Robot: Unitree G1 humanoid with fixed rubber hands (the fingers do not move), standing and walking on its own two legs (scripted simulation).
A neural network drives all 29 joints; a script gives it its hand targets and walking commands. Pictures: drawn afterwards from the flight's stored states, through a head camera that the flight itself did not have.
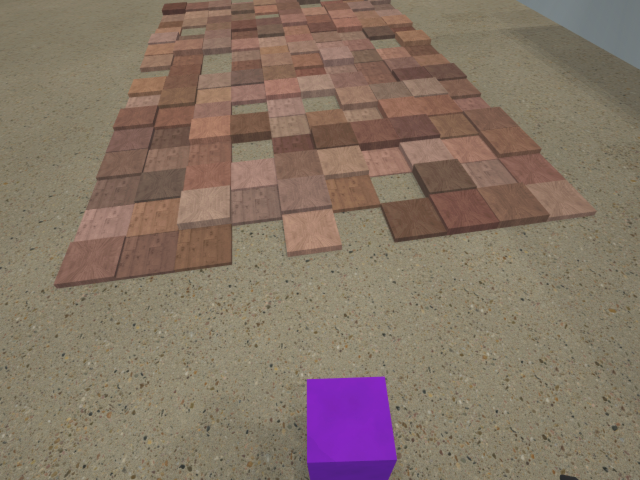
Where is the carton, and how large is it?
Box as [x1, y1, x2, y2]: [307, 377, 396, 479]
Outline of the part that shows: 384,377 307,379 307,464 310,479 388,478 396,460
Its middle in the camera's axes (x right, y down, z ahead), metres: +0.08 +0.53 +1.05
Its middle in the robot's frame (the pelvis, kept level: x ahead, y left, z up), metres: +0.39 -0.04 -0.66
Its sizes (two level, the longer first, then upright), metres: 0.210 0.200 0.250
